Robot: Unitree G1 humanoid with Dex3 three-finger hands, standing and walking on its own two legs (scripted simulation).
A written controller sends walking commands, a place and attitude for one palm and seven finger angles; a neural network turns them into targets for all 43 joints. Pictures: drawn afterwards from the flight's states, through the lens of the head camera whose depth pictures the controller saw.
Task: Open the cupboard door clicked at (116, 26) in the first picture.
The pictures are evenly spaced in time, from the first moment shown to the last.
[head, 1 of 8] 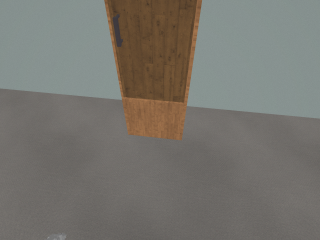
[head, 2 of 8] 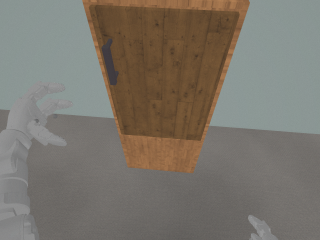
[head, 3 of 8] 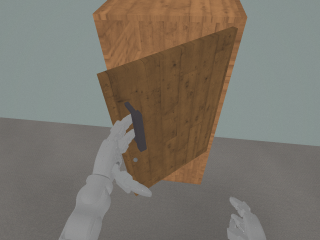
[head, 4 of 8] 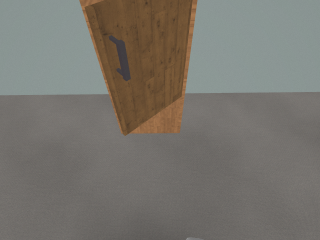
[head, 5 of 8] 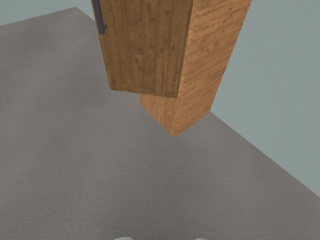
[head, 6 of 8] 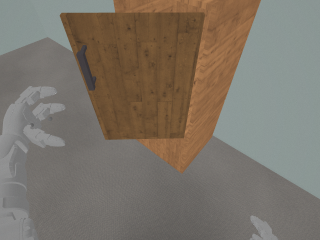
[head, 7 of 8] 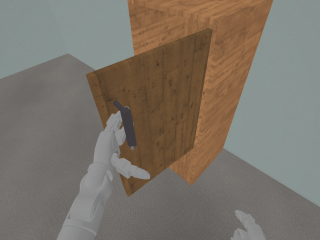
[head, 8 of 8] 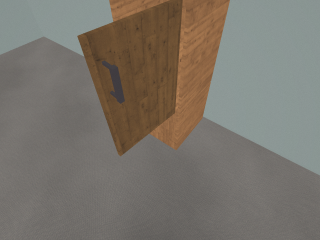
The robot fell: no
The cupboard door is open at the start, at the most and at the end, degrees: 0 83 83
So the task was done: yes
